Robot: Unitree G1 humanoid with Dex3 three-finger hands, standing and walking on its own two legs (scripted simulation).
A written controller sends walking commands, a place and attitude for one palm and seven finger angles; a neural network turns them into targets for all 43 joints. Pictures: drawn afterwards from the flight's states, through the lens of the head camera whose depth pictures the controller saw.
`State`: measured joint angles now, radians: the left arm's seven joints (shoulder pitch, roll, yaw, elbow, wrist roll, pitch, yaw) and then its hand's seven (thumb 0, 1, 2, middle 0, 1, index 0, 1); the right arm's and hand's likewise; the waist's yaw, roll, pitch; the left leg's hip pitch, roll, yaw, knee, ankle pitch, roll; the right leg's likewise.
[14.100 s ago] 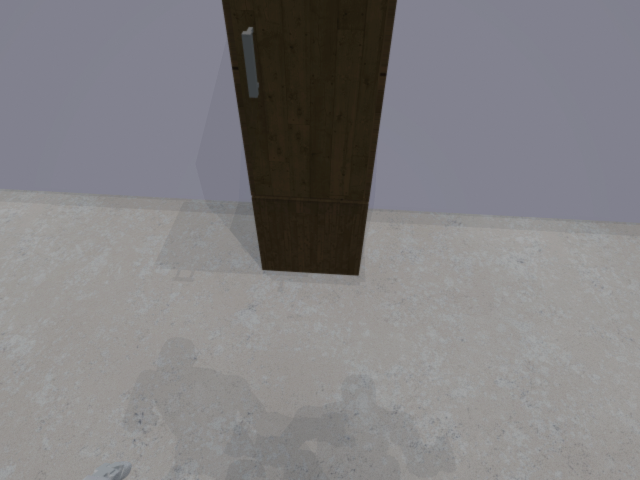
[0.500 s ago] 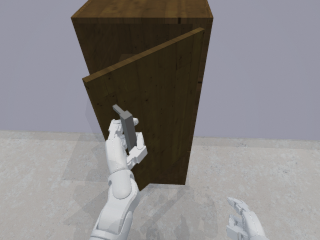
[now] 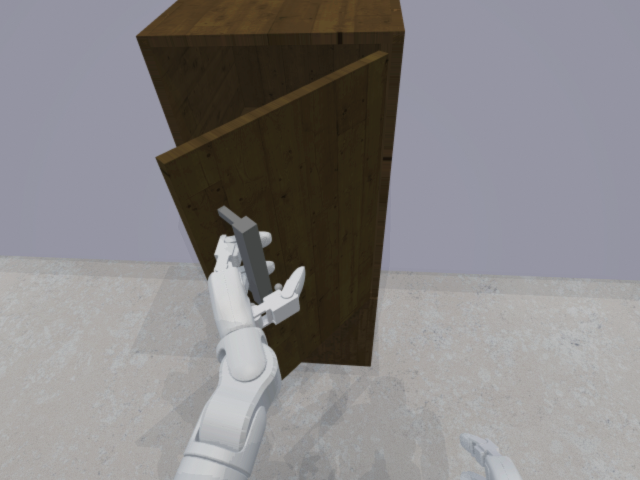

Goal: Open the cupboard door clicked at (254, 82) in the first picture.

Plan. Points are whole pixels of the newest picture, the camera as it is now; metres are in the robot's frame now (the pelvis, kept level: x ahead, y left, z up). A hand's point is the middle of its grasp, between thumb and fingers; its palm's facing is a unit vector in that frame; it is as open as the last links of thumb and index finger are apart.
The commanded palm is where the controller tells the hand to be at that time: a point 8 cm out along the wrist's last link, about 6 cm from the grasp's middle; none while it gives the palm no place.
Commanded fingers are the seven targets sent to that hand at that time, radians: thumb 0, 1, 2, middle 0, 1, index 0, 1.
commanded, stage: open thumb and fingers to let go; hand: left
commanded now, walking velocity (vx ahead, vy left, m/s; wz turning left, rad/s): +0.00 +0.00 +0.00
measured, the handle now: (246, 258) +0.36 +0.12 +0.11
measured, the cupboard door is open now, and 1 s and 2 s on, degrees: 50 48 49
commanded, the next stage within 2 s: slide the hand sideways off the handle in 0.50 s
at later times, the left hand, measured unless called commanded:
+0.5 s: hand (274, 292) +0.31 +0.07 +0.10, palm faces +0.33 -0.94 +0.00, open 15.3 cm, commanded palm +0.28 +0.12 +0.09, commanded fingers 0.00 -0.50 0.30 -0.15 -0.30 -0.15 -0.30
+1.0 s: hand (256, 308) +0.29 +0.09 +0.10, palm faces -0.11 -0.99 +0.04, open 16.4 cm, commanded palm +0.26 +0.14 +0.09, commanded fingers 0.00 -0.50 0.30 -0.15 -0.30 -0.15 -0.30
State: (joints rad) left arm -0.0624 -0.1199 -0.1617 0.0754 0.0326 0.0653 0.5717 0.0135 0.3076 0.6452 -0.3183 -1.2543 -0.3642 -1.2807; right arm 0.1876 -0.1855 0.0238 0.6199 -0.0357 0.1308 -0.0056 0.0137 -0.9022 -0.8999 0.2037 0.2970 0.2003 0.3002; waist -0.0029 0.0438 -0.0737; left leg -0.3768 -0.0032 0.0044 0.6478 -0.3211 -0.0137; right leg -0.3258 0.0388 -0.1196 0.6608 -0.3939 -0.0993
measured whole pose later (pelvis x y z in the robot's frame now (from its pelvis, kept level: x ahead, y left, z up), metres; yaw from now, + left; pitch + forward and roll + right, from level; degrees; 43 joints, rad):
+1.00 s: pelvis -0.03 +0.05 +0.00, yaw -1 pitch +1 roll +0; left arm -0.15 0.00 -0.18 0.24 -0.10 -0.11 0.11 -0.01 -0.51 0.30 -0.11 -0.31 -0.14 -0.32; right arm 0.23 -0.20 0.05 0.58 0.02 -0.01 -0.01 0.01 -0.90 -0.90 0.20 0.30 0.20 0.30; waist 0.01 0.03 -0.05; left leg -0.39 -0.04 0.05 0.67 -0.30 0.06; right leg -0.35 0.00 -0.08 0.68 -0.35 -0.04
